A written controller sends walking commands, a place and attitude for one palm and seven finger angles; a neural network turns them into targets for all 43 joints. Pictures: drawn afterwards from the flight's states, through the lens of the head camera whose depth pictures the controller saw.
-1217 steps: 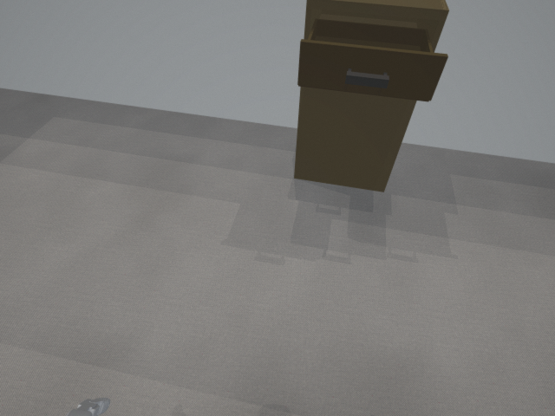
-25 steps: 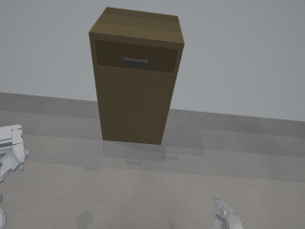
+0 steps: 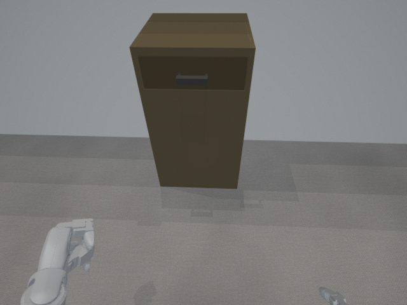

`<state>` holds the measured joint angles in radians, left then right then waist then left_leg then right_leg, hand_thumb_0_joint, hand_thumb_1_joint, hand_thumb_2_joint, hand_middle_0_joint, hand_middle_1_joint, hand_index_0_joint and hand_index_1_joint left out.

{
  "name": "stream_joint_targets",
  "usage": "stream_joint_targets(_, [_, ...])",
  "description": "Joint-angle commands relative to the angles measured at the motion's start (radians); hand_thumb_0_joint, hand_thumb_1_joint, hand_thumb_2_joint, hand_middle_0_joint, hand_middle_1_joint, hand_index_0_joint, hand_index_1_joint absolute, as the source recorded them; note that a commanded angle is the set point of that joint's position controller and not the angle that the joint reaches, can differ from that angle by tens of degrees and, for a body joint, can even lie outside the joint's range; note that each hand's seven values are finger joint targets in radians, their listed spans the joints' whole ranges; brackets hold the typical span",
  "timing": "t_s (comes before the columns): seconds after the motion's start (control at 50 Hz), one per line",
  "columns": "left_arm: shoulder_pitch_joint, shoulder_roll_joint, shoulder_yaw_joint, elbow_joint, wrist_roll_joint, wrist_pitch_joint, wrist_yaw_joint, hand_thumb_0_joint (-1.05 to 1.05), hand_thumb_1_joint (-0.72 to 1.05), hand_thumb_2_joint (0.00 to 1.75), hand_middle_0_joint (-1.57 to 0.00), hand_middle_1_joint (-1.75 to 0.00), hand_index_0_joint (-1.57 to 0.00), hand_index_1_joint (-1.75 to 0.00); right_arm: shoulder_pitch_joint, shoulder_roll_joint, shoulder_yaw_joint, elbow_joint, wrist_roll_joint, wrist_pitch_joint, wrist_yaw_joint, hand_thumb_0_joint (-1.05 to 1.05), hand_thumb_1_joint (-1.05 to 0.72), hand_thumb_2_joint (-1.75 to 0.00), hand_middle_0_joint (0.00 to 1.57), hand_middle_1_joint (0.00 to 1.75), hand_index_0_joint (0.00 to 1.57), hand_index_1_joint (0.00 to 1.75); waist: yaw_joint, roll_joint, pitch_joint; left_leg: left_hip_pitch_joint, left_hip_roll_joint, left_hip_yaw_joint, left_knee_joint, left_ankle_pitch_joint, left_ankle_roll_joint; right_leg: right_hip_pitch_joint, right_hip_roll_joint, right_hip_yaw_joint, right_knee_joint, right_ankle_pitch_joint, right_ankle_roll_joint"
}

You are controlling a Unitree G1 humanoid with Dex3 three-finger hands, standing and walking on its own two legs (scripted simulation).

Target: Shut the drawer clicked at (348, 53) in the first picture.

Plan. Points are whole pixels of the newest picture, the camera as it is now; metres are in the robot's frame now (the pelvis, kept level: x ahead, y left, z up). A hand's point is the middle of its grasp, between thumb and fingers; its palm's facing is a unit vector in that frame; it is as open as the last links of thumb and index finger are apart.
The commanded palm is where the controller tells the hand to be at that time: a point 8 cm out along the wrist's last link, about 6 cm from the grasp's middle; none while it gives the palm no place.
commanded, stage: let the arm hang, fingers relaxed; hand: left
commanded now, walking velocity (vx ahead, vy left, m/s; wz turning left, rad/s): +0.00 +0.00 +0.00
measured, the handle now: (192, 77) +0.94 +0.06 +0.01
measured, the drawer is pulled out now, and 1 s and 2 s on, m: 0.00 0.00 0.00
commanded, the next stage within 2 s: look to check the result in 0.98 s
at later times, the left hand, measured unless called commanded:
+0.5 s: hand out of the picture -0.04 +0.18 -0.15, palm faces +0.04 -0.97 -0.23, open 5.7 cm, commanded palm none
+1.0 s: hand out of the picture +0.07 +0.20 -0.14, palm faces +0.01 -0.96 -0.29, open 7.4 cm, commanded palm none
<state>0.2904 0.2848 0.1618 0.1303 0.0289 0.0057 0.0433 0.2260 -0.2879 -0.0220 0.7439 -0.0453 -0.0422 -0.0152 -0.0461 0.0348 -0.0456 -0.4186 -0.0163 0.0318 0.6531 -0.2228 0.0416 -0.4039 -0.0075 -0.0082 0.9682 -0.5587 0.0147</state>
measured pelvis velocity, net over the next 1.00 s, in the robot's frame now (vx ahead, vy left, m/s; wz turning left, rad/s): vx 0.01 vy -0.02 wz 0.01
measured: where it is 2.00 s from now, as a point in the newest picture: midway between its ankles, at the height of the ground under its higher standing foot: outside the picture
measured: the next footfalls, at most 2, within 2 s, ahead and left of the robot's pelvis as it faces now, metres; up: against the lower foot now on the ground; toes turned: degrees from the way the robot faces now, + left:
none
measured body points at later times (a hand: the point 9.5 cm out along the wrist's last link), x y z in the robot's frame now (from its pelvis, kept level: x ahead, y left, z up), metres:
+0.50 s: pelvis +0.00 -0.01 +0.02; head +0.03 -0.02 +0.47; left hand -0.04 +0.23 -0.13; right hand -0.01 -0.23 -0.14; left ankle +0.03 +0.09 -0.72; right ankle +0.02 -0.12 -0.72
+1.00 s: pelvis +0.01 -0.02 +0.03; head +0.02 -0.03 +0.48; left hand +0.07 +0.25 -0.11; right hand +0.04 -0.28 -0.13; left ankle +0.03 +0.09 -0.72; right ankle +0.02 -0.12 -0.72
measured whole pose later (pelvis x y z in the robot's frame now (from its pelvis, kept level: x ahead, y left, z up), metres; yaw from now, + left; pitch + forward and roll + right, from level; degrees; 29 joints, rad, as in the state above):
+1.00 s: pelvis +0.01 -0.02 +0.03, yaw +1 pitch -2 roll +0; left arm 0.13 0.24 0.03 1.13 0.01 -0.01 0.01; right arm 0.20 -0.24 -0.02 1.13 -0.02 0.00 -0.02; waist -0.02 0.02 0.05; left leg -0.18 -0.02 0.01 0.38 -0.16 0.02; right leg -0.16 0.01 -0.02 0.38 -0.20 -0.02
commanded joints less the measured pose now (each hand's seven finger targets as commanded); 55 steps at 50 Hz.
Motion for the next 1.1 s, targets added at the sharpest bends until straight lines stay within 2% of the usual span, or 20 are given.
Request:
stream_joint_targets(0.0, [0.084, 0.019, -0.081, 0.303, -0.003, 0.020, -0.043, 0.00, 0.90, 0.90, -1.12, -1.30, -1.12, -1.30, -0.050, -0.119, -0.023, -0.058, -0.005, 0.016, -0.001, 0.00, -0.90, -0.90, 0.20, 0.30, 0.20, 0.30, 0.085, -0.023, -0.029, -0.054, 0.217, -0.253, -0.273, -0.033, 0.091, 0.192, -0.012, -0.004, -0.242, 0.102, -0.006])
stream_joint_targets(0.02, [0.110, 0.058, -0.078, 0.385, -0.001, 0.022, -0.041, 0.00, 0.90, 0.90, -1.08, -1.25, -1.08, -1.25, -0.074, -0.094, -0.020, -0.043, 0.004, 0.031, 0.000, 0.00, -0.90, -0.90, 0.20, 0.30, 0.20, 0.30, 0.104, -0.034, 0.015, -0.151, 0.134, -0.179, -0.239, -0.222, 0.038, 0.279, -0.024, 0.032, -0.391, 0.146, -0.019])
stream_joint_targets(0.04, [0.099, 0.121, -0.078, 0.442, 0.004, 0.019, -0.038, 0.00, 0.90, 0.90, -1.04, -1.21, -1.04, -1.21, -0.072, -0.052, -0.014, -0.031, 0.017, 0.046, 0.006, 0.00, -0.90, -0.90, 0.20, 0.30, 0.20, 0.30, 0.096, -0.109, 0.078, -0.159, 0.032, -0.119, -0.141, -0.328, -0.014, 0.166, -0.120, 0.204, -0.590, -0.074, -0.065])
stream_joint_targets(0.06, [0.049, 0.165, -0.080, 0.471, 0.004, 0.025, -0.039, 0.00, 0.90, 0.90, -1.00, -1.17, -1.00, -1.17, -0.049, -0.027, -0.016, -0.024, 0.019, 0.067, 0.012, 0.00, -0.90, -0.90, 0.20, 0.30, 0.20, 0.30, 0.061, -0.116, 0.126, -0.070, -0.016, -0.050, 0.002, -0.307, -0.037, -0.036, -0.243, 0.365, -0.789, -0.322, -0.125])
stream_joint_targets(0.08, [-0.035, 0.174, -0.090, 0.499, 0.001, 0.017, -0.034, 0.00, 0.90, 0.90, -0.96, -1.12, -0.96, -1.12, -0.007, -0.010, -0.017, 0.015, 0.016, 0.078, 0.012, 0.00, -0.90, -0.90, 0.20, 0.30, 0.20, 0.30, 0.025, -0.148, 0.128, 0.044, -0.015, -0.021, 0.143, -0.211, -0.043, -0.154, -0.298, 0.434, -0.862, -0.368, -0.165])
stream_joint_targets(0.1, [-0.085, 0.142, -0.101, 0.538, -0.005, 0.007, -0.029, 0.00, 0.90, 0.90, -0.92, -1.08, -0.92, -1.08, 0.013, -0.009, -0.017, 0.055, 0.016, 0.079, 0.010, 0.00, -0.90, -0.90, 0.20, 0.30, 0.20, 0.30, 0.013, -0.177, 0.152, 0.064, 0.005, -0.042, 0.188, -0.166, -0.035, -0.160, -0.258, 0.397, -0.841, -0.246, -0.172])
stream_joint_targets(0.12, [-0.108, 0.102, -0.108, 0.585, -0.008, 0.000, -0.027, 0.00, 0.90, 0.90, -0.88, -1.04, -0.88, -1.04, 0.042, -0.009, -0.020, 0.089, 0.017, 0.074, 0.008, 0.00, -0.90, -0.90, 0.20, 0.30, 0.20, 0.30, -0.005, -0.163, 0.163, 0.091, 0.021, -0.050, 0.163, -0.129, -0.027, -0.137, -0.216, 0.320, -0.789, -0.089, -0.169])
stream_joint_targets(0.14, [-0.107, 0.076, -0.098, 0.618, -0.008, -0.006, -0.023, 0.00, 0.90, 0.90, -0.84, -0.99, -0.84, -0.99, 0.090, 0.006, -0.022, 0.113, 0.016, 0.069, 0.007, 0.00, -0.90, -0.90, 0.20, 0.30, 0.20, 0.30, -0.020, -0.144, 0.117, 0.145, 0.034, -0.049, 0.068, -0.091, -0.023, -0.089, -0.186, 0.231, -0.723, 0.041, -0.155])
stream_joint_targets(0.16, [-0.089, 0.048, -0.106, 0.661, -0.009, -0.008, -0.024, 0.00, 0.90, 0.90, -0.80, -0.95, -0.80, -0.95, 0.117, 0.033, -0.015, 0.147, 0.019, 0.059, 0.005, 0.00, -0.90, -0.90, 0.20, 0.30, 0.20, 0.30, -0.018, -0.065, 0.097, 0.218, 0.047, -0.057, -0.076, -0.006, -0.018, -0.060, -0.158, 0.181, -0.649, 0.155, -0.134])
stream_joint_targets(0.2, [-0.009, 0.004, -0.123, 0.733, -0.022, -0.012, -0.025, 0.00, 0.90, 0.90, -0.72, -0.86, -0.72, -0.86, 0.102, 0.017, -0.001, 0.186, 0.015, 0.036, -0.009, 0.00, -0.90, -0.90, 0.20, 0.30, 0.20, 0.30, 0.035, 0.114, 0.049, 0.208, 0.143, -0.180, -0.249, 0.161, 0.012, 0.075, -0.063, 0.095, -0.538, 0.343, -0.069])
stream_joint_targets(0.22, [0.021, 0.008, -0.124, 0.770, -0.025, -0.013, -0.025, 0.00, 0.90, 0.90, -0.68, -0.82, -0.68, -0.82, 0.080, 0.009, 0.000, 0.197, 0.017, 0.031, -0.017, 0.00, -0.90, -0.90, 0.20, 0.30, 0.20, 0.30, 0.055, 0.100, 0.012, 0.162, 0.154, -0.190, -0.264, 0.166, 0.023, 0.172, -0.056, 0.077, -0.547, 0.388, -0.057])
stream_joint_targets(0.24, [0.019, 0.021, -0.122, 0.807, -0.024, -0.012, -0.022, 0.00, 0.90, 0.90, -0.64, -0.78, -0.64, -0.78, 0.073, 0.009, -0.001, 0.215, 0.022, 0.027, -0.019, 0.00, -0.90, -0.90, 0.20, 0.30, 0.20, 0.30, 0.057, 0.113, 0.001, 0.162, 0.136, -0.174, -0.270, 0.215, 0.017, 0.219, -0.064, 0.075, -0.533, 0.439, -0.057])
stream_joint_targets(0.3, [0.026, 0.019, -0.130, 0.879, -0.026, -0.015, -0.022, 0.00, 0.90, 0.90, -0.52, -0.65, -0.52, -0.65, 0.098, 0.012, -0.001, 0.267, 0.031, 0.024, -0.024, 0.00, -0.90, -0.90, 0.20, 0.30, 0.20, 0.30, 0.052, 0.022, -0.026, 0.220, 0.137, -0.153, -0.302, 0.199, 0.014, 0.250, -0.073, 0.059, -0.567, 0.439, -0.055])
stream_joint_targets(0.34, [0.027, 0.026, -0.132, 0.912, -0.024, -0.017, -0.020, 0.00, 0.90, 0.90, -0.44, -0.56, -0.44, -0.56, 0.099, 0.007, -0.006, 0.289, 0.034, 0.028, -0.024, 0.00, -0.90, -0.90, 0.20, 0.30, 0.20, 0.30, 0.049, -0.019, 0.015, 0.219, 0.125, -0.142, -0.311, 0.147, 0.010, 0.233, -0.079, 0.062, -0.598, 0.422, -0.060])
stream_joint_targets(0.38, [0.019, 0.021, -0.134, 0.940, -0.023, -0.016, -0.018, 0.00, 0.90, 0.90, -0.36, -0.47, -0.36, -0.47, 0.099, 0.013, -0.007, 0.314, 0.032, 0.035, -0.023, 0.00, -0.90, -0.90, 0.20, 0.30, 0.20, 0.30, 0.043, -0.022, 0.072, 0.204, 0.117, -0.139, -0.333, 0.059, 0.006, 0.201, -0.080, 0.066, -0.632, 0.352, -0.064])
stream_joint_targets(0.46, [0.012, 0.032, -0.130, 0.974, -0.021, -0.018, -0.016, 0.00, 0.90, 0.90, -0.20, -0.30, -0.20, -0.30, 0.100, 0.009, -0.013, 0.341, 0.031, 0.036, -0.022, 0.00, -0.90, -0.90, 0.20, 0.30, 0.20, 0.30, 0.040, -0.030, 0.078, 0.207, 0.111, -0.131, -0.347, 0.000, 0.003, 0.197, -0.084, 0.066, -0.652, 0.302, -0.067])
stream_joint_targets(0.58, [-0.022, 0.035, -0.125, 0.990, -0.018, -0.019, -0.015, 0.00, 0.90, 0.90, -0.20, -0.30, -0.20, -0.30, 0.074, 0.000, -0.015, 0.352, 0.026, 0.038, -0.020, 0.00, -0.90, -0.90, 0.20, 0.30, 0.20, 0.30, 0.037, -0.022, 0.130, 0.201, 0.106, -0.125, -0.354, -0.019, -0.001, 0.161, -0.086, 0.081, -0.670, 0.265, -0.068])
stream_joint_targets(0.8, [-0.105, 0.087, -0.113, 0.967, -0.017, -0.026, -0.020, 0.00, 0.90, 0.90, -0.20, -0.30, -0.20, -0.30, 0.013, -0.058, -0.019, 0.346, 0.023, 0.029, -0.016, 0.00, -0.90, -0.90, 0.20, 0.30, 0.20, 0.30, 0.039, -0.002, 0.118, 0.209, 0.114, -0.133, -0.358, 0.029, -0.007, 0.194, -0.092, 0.090, -0.676, 0.304, -0.068])
stream_joint_targets(0.92, [-0.146, 0.127, -0.106, 0.957, -0.018, -0.030, -0.024, 0.00, 0.90, 0.90, -0.20, -0.30, -0.20, -0.30, -0.016, -0.098, -0.023, 0.342, 0.023, 0.025, -0.013, 0.00, -0.90, -0.90, 0.20, 0.30, 0.20, 0.30, 0.042, -0.032, 0.085, 0.235, 0.119, -0.135, -0.357, 0.076, -0.006, 0.223, -0.098, 0.092, -0.681, 0.341, -0.071])
stream_joint_targets(1.08, [-0.182, 0.170, -0.106, 0.955, -0.020, -0.035, -0.025, 0.00, 0.90, 0.90, -0.20, -0.30, -0.20, -0.30, -0.052, -0.142, -0.024, 0.343, 0.026, 0.023, -0.010, 0.00, -0.90, -0.90, 0.20, 0.30, 0.20, 0.30, 0.040, -0.018, 0.043, 0.278, 0.127, -0.132, -0.354, 0.133, -0.009, 0.256, -0.106, 0.098, -0.685, 0.410, -0.072])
